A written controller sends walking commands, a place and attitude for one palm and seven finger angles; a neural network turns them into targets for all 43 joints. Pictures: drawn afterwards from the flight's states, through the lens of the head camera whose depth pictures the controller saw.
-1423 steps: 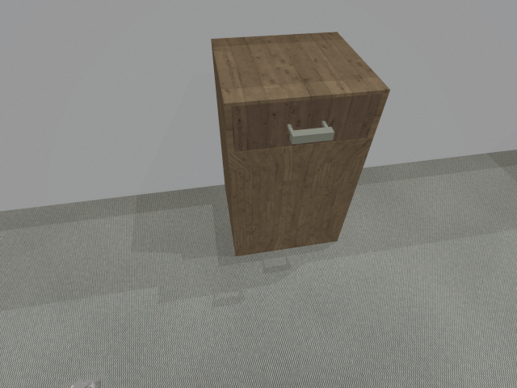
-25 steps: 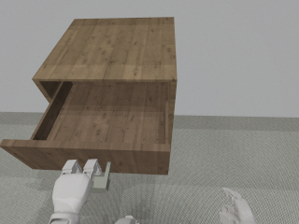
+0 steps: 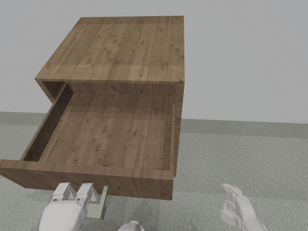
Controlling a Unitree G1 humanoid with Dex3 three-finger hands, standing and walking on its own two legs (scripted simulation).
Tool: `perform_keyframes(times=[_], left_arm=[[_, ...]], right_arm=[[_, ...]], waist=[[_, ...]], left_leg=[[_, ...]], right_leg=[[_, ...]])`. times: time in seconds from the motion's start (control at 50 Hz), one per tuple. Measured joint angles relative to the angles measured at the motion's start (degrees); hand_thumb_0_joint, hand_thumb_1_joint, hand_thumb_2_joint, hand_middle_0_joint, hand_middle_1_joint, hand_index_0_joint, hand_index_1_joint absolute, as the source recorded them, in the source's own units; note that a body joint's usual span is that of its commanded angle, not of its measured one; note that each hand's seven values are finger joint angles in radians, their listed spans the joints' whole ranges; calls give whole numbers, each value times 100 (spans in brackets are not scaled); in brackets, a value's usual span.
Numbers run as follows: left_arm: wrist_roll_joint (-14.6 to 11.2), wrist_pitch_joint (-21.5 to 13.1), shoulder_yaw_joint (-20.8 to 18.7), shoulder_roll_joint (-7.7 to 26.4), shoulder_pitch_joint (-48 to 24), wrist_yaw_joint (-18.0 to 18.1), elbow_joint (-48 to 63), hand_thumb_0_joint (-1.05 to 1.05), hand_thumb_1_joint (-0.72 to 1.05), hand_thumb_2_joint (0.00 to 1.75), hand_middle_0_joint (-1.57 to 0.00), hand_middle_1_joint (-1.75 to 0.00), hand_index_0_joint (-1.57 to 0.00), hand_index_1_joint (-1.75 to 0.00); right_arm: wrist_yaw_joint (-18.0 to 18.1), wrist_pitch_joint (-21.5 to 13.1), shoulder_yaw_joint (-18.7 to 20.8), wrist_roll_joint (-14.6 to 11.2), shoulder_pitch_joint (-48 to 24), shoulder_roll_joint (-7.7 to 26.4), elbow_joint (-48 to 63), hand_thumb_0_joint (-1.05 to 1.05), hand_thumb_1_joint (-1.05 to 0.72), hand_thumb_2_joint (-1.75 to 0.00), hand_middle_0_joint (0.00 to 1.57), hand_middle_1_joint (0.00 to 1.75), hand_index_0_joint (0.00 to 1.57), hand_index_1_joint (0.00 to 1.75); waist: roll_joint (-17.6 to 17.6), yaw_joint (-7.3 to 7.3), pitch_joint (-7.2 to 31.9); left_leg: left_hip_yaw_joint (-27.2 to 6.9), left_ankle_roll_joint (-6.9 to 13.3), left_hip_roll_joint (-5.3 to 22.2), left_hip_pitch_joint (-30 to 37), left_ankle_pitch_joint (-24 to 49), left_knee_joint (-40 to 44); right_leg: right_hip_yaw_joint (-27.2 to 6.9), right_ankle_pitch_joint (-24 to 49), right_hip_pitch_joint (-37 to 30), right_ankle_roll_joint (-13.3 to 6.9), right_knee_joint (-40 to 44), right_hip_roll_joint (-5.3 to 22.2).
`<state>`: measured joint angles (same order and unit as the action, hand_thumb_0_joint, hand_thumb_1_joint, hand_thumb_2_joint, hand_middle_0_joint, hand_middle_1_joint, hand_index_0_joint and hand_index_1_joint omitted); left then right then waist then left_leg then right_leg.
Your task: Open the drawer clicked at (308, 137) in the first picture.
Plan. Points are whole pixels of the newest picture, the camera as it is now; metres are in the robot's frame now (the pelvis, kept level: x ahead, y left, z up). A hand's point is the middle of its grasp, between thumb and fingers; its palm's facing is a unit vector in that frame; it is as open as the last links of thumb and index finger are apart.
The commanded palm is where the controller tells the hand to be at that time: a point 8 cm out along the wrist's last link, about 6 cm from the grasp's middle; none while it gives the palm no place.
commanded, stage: pull the drawer open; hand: left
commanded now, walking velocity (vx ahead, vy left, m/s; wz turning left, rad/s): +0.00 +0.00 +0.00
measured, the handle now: (81, 199) +0.20 +0.20 +0.00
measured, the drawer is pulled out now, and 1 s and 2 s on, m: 0.30 0.30 0.29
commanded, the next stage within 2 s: open the thumb to release the handle in 0.16 s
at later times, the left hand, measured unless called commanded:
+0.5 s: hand (76, 222) +0.15 +0.20 -0.02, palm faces -0.06 -0.12 -0.99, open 7.2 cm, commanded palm +0.12 +0.21 +0.03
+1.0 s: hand (75, 226) +0.14 +0.20 -0.02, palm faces -0.02 -0.14 -0.99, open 13.7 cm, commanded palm +0.13 +0.21 +0.03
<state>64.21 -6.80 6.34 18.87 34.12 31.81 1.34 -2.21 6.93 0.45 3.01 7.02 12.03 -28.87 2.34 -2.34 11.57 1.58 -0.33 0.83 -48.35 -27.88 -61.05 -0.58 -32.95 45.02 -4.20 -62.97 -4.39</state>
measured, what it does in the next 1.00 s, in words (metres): stands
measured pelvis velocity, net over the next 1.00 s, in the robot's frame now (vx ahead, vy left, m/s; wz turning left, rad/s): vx -0.02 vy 0.00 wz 0.01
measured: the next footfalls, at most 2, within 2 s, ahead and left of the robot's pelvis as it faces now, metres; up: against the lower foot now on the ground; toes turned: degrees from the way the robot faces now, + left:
none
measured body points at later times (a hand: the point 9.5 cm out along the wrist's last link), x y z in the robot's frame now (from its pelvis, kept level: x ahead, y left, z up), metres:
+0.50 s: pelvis +0.00 +0.00 -0.01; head +0.06 -0.04 +0.43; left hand +0.15 +0.21 +0.04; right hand +0.21 -0.22 -0.12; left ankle +0.02 +0.13 -0.66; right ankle -0.02 -0.08 -0.66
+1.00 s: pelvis -0.02 +0.00 -0.01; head +0.03 -0.03 +0.44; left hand +0.14 +0.21 +0.04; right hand +0.19 -0.22 -0.11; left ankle +0.02 +0.13 -0.66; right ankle -0.02 -0.08 -0.66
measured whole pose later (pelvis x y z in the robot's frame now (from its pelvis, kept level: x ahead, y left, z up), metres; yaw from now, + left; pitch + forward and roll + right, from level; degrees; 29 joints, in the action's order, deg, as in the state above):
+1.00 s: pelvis -0.02 +0.00 -0.01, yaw +1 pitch +16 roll +1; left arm 63.2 -7.7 6.0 18.0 33.9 31.3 3.8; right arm -3.0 7.2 1.4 4.1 8.5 13.4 -27.3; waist 3.8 -2.6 12.5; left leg 0.4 0.0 0.3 -52.7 -27.7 -64.6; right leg 0.5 -33.1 48.8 -3.9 -66.1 -4.1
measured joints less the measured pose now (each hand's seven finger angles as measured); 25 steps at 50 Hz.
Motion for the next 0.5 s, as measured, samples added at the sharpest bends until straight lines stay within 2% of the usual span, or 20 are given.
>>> perform_keyframes(times=[0.26,0.4,0.5], left_arm=[[-108,-450,-418,39,375,-181,258,7,61,69,-26,-137,-42,-135],[-79,-461,-320,72,231,-66,314,5,58,74,-31,-135,-41,-134],[-133,-411,-276,26,123,-83,333,3,46,71,-35,-133,-40,-131]], right_arm=[[-89,13,50,78,-76,-70,-28,2,-91,-90,20,30,20,30],[-81,-47,149,182,1,83,-28,2,-91,-90,20,30,19,30],[-61,-2,164,158,39,82,-68,2,-91,-90,20,29,19,30]], waist=[[-49,37,66],[62,-35,73],[75,-76,77]], left_leg=[[34,-42,48,-165,-89,-142],[-62,-29,-26,-461,-113,-333],[-63,-22,-56,-524,-95,-367]], right_leg=[[-37,-84,206,-50,-181,-53],[58,-149,447,-33,-353,8],[63,-154,514,-22,-413,38]])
